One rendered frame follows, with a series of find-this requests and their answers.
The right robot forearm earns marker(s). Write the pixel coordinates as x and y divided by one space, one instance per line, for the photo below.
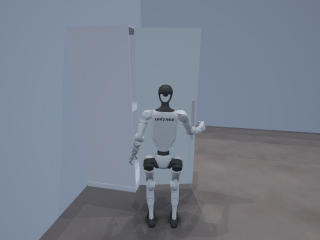
197 130

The left robot forearm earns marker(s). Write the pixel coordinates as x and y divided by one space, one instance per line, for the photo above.
135 146

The handle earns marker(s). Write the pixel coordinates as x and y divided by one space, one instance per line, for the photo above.
193 116

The left robot upper arm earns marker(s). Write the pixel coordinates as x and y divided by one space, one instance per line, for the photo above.
146 115

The robot right hand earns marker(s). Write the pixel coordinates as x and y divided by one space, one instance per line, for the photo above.
201 123

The right robot upper arm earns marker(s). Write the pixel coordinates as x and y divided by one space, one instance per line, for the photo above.
183 117

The robot left hand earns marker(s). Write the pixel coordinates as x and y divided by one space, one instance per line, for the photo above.
133 157

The robot right thigh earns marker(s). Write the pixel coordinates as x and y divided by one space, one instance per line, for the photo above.
176 168

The robot right shin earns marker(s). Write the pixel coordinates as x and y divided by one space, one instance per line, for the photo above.
175 200

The fridge door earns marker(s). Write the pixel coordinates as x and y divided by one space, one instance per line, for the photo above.
167 56

